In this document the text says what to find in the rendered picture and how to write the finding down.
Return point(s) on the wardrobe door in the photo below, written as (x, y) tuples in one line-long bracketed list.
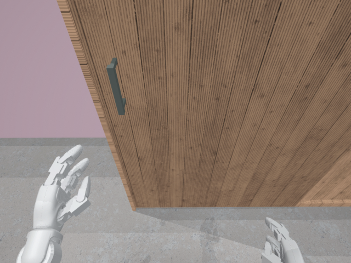
[(336, 184), (229, 103)]

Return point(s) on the left robot hand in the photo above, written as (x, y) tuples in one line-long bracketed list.
[(55, 192)]

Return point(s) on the right robot hand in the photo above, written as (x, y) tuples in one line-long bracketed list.
[(287, 251)]

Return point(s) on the handle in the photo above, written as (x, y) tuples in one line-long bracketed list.
[(120, 102)]

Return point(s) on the robot left forearm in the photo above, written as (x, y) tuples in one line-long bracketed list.
[(42, 246)]

